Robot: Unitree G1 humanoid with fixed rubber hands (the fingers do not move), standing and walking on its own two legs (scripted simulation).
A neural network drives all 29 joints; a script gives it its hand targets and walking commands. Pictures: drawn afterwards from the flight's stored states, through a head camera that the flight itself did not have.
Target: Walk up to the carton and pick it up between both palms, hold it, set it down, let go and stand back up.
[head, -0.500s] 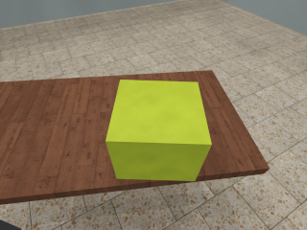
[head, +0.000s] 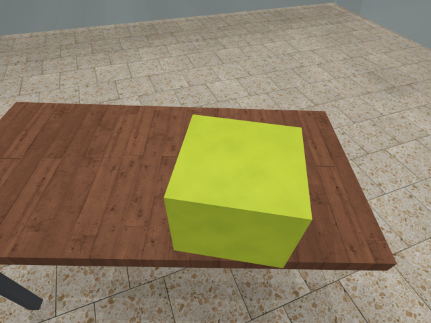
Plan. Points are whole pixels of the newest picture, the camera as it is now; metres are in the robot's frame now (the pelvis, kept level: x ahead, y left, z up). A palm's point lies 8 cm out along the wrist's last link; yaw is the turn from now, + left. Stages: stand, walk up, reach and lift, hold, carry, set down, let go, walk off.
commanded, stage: walk up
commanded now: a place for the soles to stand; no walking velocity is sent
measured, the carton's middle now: (236, 189) +0.43 -0.03 -0.03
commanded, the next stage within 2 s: none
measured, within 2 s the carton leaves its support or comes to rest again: neither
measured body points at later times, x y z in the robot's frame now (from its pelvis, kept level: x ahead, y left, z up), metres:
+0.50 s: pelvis -0.01 +0.03 -0.02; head +0.01 +0.05 +0.43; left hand +0.04 +0.30 -0.17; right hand +0.07 -0.23 -0.14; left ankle +0.02 +0.11 -0.73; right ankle -0.01 -0.11 -0.72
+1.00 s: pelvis -0.02 +0.03 +0.00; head +0.00 +0.02 +0.45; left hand +0.00 +0.27 -0.14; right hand +0.07 -0.21 -0.15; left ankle +0.02 +0.11 -0.73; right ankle -0.01 -0.10 -0.73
